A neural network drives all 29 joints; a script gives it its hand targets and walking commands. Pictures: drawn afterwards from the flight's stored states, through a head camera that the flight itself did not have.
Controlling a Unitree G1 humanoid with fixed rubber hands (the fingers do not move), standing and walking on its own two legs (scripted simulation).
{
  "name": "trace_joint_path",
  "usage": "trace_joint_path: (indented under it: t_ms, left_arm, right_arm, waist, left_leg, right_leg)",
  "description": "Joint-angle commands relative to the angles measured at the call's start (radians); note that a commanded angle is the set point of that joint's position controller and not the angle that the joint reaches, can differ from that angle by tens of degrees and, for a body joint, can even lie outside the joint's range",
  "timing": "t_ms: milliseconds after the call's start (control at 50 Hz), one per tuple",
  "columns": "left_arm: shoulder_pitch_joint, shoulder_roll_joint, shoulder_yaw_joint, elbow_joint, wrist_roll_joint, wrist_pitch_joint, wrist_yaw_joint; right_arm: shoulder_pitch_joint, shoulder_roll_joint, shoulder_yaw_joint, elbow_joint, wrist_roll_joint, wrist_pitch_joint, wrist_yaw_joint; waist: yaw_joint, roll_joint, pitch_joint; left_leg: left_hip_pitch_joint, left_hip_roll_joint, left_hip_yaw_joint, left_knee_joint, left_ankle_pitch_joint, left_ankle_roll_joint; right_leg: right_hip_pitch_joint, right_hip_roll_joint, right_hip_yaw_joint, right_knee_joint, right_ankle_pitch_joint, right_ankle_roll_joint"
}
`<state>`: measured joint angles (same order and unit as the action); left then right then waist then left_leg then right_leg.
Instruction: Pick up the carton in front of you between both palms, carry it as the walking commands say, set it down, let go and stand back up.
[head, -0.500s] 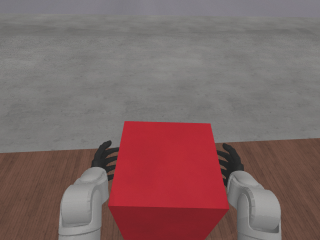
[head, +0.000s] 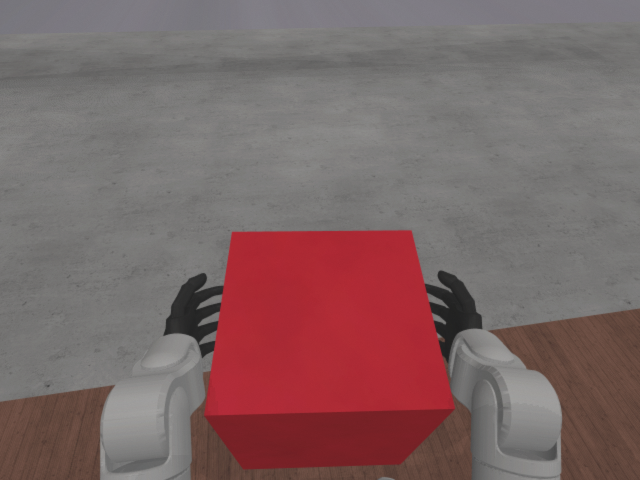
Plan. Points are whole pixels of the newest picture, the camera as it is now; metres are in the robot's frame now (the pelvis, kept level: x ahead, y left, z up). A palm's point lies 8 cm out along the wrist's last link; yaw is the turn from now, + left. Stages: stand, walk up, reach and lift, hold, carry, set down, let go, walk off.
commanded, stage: carry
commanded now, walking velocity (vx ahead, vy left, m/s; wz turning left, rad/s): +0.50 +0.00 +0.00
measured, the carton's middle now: (322, 356) +0.27 -0.01 +0.03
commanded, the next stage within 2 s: none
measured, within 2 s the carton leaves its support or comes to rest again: neither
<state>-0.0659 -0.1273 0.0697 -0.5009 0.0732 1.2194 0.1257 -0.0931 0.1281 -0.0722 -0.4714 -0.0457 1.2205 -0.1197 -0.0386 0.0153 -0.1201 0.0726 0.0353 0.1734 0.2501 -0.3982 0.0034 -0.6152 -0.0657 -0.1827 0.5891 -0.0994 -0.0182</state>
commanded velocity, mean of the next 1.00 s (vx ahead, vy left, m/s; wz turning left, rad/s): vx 0.17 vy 0.00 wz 0.00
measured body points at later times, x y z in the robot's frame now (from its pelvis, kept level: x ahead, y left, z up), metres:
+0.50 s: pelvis +0.32 -0.02 -0.01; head +0.34 -0.01 +0.44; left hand +0.66 +0.15 +0.11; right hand +0.67 -0.16 +0.11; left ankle +0.47 +0.09 -0.71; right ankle +0.21 -0.09 -0.73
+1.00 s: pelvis +0.51 -0.01 +0.00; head +0.59 +0.00 +0.44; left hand +0.87 +0.17 +0.10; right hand +0.89 -0.13 +0.10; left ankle +0.50 +0.07 -0.73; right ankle +0.49 -0.12 -0.72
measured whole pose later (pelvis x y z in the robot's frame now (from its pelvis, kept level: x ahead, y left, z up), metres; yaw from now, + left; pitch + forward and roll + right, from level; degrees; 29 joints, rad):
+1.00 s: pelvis +0.51 -0.01 +0.00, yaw +3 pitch +6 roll +0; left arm -0.54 -0.11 0.27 -0.18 0.04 1.11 0.15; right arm -0.56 0.10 -0.26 -0.18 -0.02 1.12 -0.15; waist 0.01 0.01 0.05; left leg -0.39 0.00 0.12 0.60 -0.28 0.06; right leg -0.38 0.00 -0.03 0.64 -0.29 -0.02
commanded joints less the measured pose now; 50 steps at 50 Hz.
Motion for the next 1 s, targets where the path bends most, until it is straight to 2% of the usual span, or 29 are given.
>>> trace_joint_path:
  t_ms: [0,20,40,60,80,120,160,220,260,340,400,440,460,480,500,520,540,560,580,620,680,720,740,780,820,840,860,900,980]
  left_arm:
    - [-0.404,-0.811,-0.668,-0.010,-0.307,0.007,-0.157]
    - [-0.425,-0.808,-0.665,-0.010,-0.312,0.001,-0.161]
    - [-0.472,-0.805,-0.675,-0.014,-0.337,-0.006,-0.165]
    - [-0.487,-0.829,-0.680,-0.002,-0.353,-0.012,-0.168]
    - [-0.533,-0.863,-0.691,-0.016,-0.375,-0.025,-0.175]
    - [-0.621,-0.900,-0.715,-0.004,-0.397,-0.051,-0.182]
    - [-0.685,-0.887,-0.712,0.030,-0.400,-0.068,-0.180]
    - [-0.734,-0.820,-0.679,0.097,-0.385,-0.080,-0.165]
    - [-0.756,-0.766,-0.648,0.158,-0.361,-0.082,-0.149]
    - [-0.850,-0.677,-0.586,0.253,-0.325,-0.084,-0.102]
    - [-0.911,-0.656,-0.532,0.299,-0.314,-0.084,-0.070]
    - [-0.968,-0.651,-0.496,0.331,-0.305,-0.084,-0.053]
    - [-0.996,-0.648,-0.477,0.355,-0.298,-0.082,-0.046]
    - [-1.018,-0.644,-0.462,0.385,-0.289,-0.080,-0.039]
    - [-1.039,-0.648,-0.446,0.404,-0.285,-0.078,-0.034]
    - [-1.065,-0.683,-0.448,0.425,-0.292,-0.075,-0.033]
    - [-1.083,-0.706,-0.438,0.452,-0.291,-0.076,-0.034]
    - [-1.135,-0.759,-0.437,0.417,-0.306,-0.087,-0.038]
    - [-1.190,-0.806,-0.442,0.394,-0.317,-0.093,-0.043]
    - [-1.230,-0.875,-0.454,0.371,-0.328,-0.107,-0.050]
    - [-1.168,-0.869,-0.472,0.350,-0.307,-0.118,-0.057]
    - [-1.112,-0.865,-0.482,0.332,-0.290,-0.120,-0.063]
    - [-1.087,-0.862,-0.485,0.321,-0.282,-0.120,-0.066]
    - [-1.055,-0.851,-0.498,0.283,-0.280,-0.115,-0.079]
    - [-1.080,-0.819,-0.514,0.256,-0.293,-0.108,-0.090]
    - [-1.103,-0.819,-0.531,0.248,-0.292,-0.110,-0.091]
    - [-1.113,-0.821,-0.546,0.248,-0.307,-0.108,-0.094]
    - [-1.090,-0.817,-0.567,0.270,-0.326,-0.101,-0.102]
    - [-1.081,-0.795,-0.570,0.322,-0.328,-0.087,-0.104]
  right_arm:
    - [-0.374,0.753,0.650,-0.048,0.303,0.010,0.181]
    - [-0.423,0.752,0.653,-0.066,0.304,0.010,0.179]
    - [-0.438,0.770,0.661,-0.069,0.304,0.007,0.177]
    - [-0.474,0.775,0.662,-0.052,0.302,0.001,0.174]
    - [-0.516,0.805,0.659,-0.060,0.307,-0.012,0.172]
    - [-0.542,0.840,0.654,-0.016,0.285,-0.040,0.165]
    - [-0.579,0.837,0.647,0.032,0.270,-0.062,0.154]
    - [-0.624,0.788,0.620,0.100,0.238,-0.082,0.130]
    - [-0.673,0.741,0.599,0.145,0.223,-0.085,0.113]
    - [-0.806,0.652,0.548,0.219,0.219,-0.086,0.074]
    - [-0.874,0.631,0.500,0.271,0.233,-0.080,0.051]
    - [-0.920,0.627,0.464,0.315,0.242,-0.076,0.043]
    - [-0.924,0.626,0.447,0.353,0.240,-0.075,0.039]
    - [-0.948,0.620,0.429,0.376,0.239,-0.076,0.037]
    - [-0.974,0.610,0.411,0.394,0.244,-0.077,0.036]
    - [-0.981,0.620,0.393,0.421,0.242,-0.080,0.032]
    - [-1.008,0.648,0.388,0.431,0.247,-0.082,0.032]
    - [-1.093,0.725,0.426,0.395,0.280,-0.089,0.042]
    - [-1.164,0.786,0.449,0.356,0.317,-0.098,0.053]
    - [-1.261,0.875,0.483,0.300,0.369,-0.111,0.073]
    - [-1.175,0.896,0.510,0.303,0.355,-0.119,0.085]
    - [-1.136,0.895,0.535,0.269,0.348,-0.118,0.087]
    - [-1.121,0.892,0.548,0.249,0.345,-0.117,0.088]
    - [-1.086,0.881,0.564,0.228,0.333,-0.114,0.089]
    - [-1.105,0.864,0.588,0.191,0.328,-0.107,0.088]
    - [-1.127,0.868,0.599,0.171,0.335,-0.104,0.091]
    - [-1.138,0.847,0.598,0.169,0.331,-0.101,0.091]
    - [-1.091,0.813,0.571,0.225,0.302,-0.097,0.089]
    - [-0.972,0.769,0.509,0.354,0.240,-0.083,0.088]
  waist:
    - [0.064,0.103,-0.220]
    - [0.089,-0.054,-0.296]
    - [0.073,-0.287,-0.326]
    - [0.082,-0.228,-0.302]
    - [0.085,-0.172,-0.279]
    - [0.080,-0.072,-0.258]
    - [0.065,-0.073,-0.249]
    - [0.073,-0.102,-0.222]
    - [0.081,-0.105,-0.186]
    - [0.098,-0.117,-0.124]
    - [0.093,-0.135,-0.130]
    - [0.071,-0.140,-0.160]
    - [0.029,-0.117,-0.205]
    - [-0.012,-0.044,-0.265]
    - [-0.019,0.105,-0.364]
    - [-0.030,0.249,-0.457]
    - [-0.037,0.197,-0.513]
    - [-0.038,0.166,-0.504]
    - [-0.027,0.127,-0.488]
    - [-0.002,0.091,-0.469]
    - [-0.013,0.089,-0.496]
    - [-0.002,0.086,-0.497]
    - [0.014,0.080,-0.500]
    - [0.042,0.065,-0.527]
    - [0.057,-0.081,-0.549]
    - [0.060,-0.153,-0.516]
    - [0.058,-0.171,-0.502]
    - [0.049,-0.117,-0.478]
    - [0.022,0.053,-0.461]
  left_leg:
    - [-0.189,0.095,0.060,0.465,0.783,0.025]
    - [-0.414,0.029,0.039,0.756,0.491,0.000]
    - [-0.675,-0.092,-0.037,1.029,-0.044,-0.014]
    - [-0.760,-0.049,-0.160,1.170,-0.083,0.023]
    - [-0.782,0.015,-0.183,1.216,-0.048,0.053]
    - [-0.735,0.053,-0.203,1.129,0.043,0.065]
    - [-0.713,0.069,-0.178,1.031,0.090,0.063]
    - [-0.745,0.074,-0.135,0.900,0.143,0.058]
    - [-0.790,0.078,-0.117,0.794,0.194,0.052]
    - [-0.785,0.044,-0.046,0.568,0.299,0.058]
    - [-0.703,-0.016,0.018,0.429,0.336,0.069]
    - [-0.602,-0.072,0.059,0.323,0.377,0.075]
    - [-0.449,-0.091,0.070,0.244,0.467,0.089]
    - [-0.259,-0.020,0.009,0.185,0.689,0.101]
    - [0.036,0.193,-0.242,0.302,1.146,0.170]
    - [0.209,0.355,-0.477,0.340,1.393,0.287]
    - [0.199,0.356,-0.504,0.323,1.245,0.328]
    - [0.206,0.318,-0.474,0.310,1.164,0.320]
    - [0.166,0.283,-0.424,0.299,1.100,0.275]
    - [0.097,0.236,-0.331,0.269,1.023,0.231]
    - [0.081,0.225,-0.287,0.297,1.094,0.227]
    - [0.054,0.196,-0.219,0.332,1.150,0.207]
    - [0.023,0.175,-0.175,0.359,1.136,0.187]
    - [-0.100,0.131,-0.130,0.392,0.940,0.133]
    - [-0.245,0.058,-0.095,0.432,0.551,0.074]
    - [-0.301,0.026,-0.112,0.395,0.450,0.058]
    - [-0.299,0.034,-0.117,0.369,0.474,0.051]
    - [-0.204,0.047,-0.119,0.384,0.651,0.059]
    - [0.013,0.148,-0.186,0.390,1.185,0.125]
  right_leg:
    - [0.610,0.085,-0.095,-0.100,-0.001,-0.036]
    - [0.800,-0.110,0.244,-0.138,-0.168,-0.118]
    - [0.906,-0.345,0.702,-0.279,-0.198,-0.237]
    - [0.858,-0.348,0.727,-0.331,-0.178,-0.268]
    - [0.807,-0.321,0.593,-0.279,-0.062,-0.227]
    - [0.653,-0.282,0.448,-0.282,-0.065,-0.186]
    - [0.569,-0.237,0.338,-0.302,-0.114,-0.158]
    - [0.538,-0.229,0.254,-0.324,-0.138,-0.187]
    - [0.549,-0.223,0.219,-0.326,-0.090,-0.204]
    - [0.566,-0.177,0.141,-0.279,0.058,-0.189]
    - [0.619,-0.143,0.068,-0.162,0.425,-0.141]
    - [0.653,-0.115,0.035,-0.052,0.599,-0.097]
    - [0.622,-0.086,0.000,0.081,0.621,-0.063]
    - [0.537,-0.058,-0.021,0.246,0.459,-0.017]
    - [0.295,0.000,0.015,0.446,0.070,0.028]
    - [0.112,0.105,0.091,0.618,-0.522,0.043]
    - [0.085,0.097,0.183,0.677,-0.577,0.014]
    - [0.034,0.091,0.183,0.685,-0.532,-0.005]
    - [0.024,0.054,0.214,0.598,-0.497,-0.012]
    - [0.062,0.024,0.217,0.419,-0.445,-0.008]
    - [0.168,0.050,0.186,0.162,-0.387,-0.004]
    - [0.246,0.076,0.154,0.028,-0.249,-0.005]
    - [0.304,0.073,0.140,-0.054,-0.132,-0.004]
    - [0.471,0.010,0.172,-0.099,0.152,-0.026]
    - [0.618,-0.105,0.271,0.023,0.757,-0.085]
    - [0.643,-0.137,0.301,0.048,0.860,-0.111]
    - [0.656,-0.137,0.288,0.056,0.858,-0.108]
    - [0.543,-0.085,0.241,0.073,0.748,-0.075]
    - [0.308,-0.009,0.198,0.060,0.257,-0.017]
